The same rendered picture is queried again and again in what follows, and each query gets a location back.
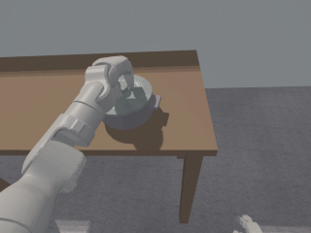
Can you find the left robot hand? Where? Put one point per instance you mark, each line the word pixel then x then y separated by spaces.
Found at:
pixel 124 68

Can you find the knob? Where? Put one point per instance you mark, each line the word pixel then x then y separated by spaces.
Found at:
pixel 123 87

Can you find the pot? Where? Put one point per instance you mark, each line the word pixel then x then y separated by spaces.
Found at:
pixel 136 119

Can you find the left robot upper arm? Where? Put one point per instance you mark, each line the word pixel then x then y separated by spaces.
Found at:
pixel 26 206

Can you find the right robot hand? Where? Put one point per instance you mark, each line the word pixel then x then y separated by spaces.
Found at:
pixel 247 223

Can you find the left robot forearm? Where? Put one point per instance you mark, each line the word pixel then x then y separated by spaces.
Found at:
pixel 77 125

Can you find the lid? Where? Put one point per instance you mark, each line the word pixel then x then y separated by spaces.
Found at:
pixel 136 98

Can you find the table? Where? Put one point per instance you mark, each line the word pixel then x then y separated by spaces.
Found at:
pixel 36 90

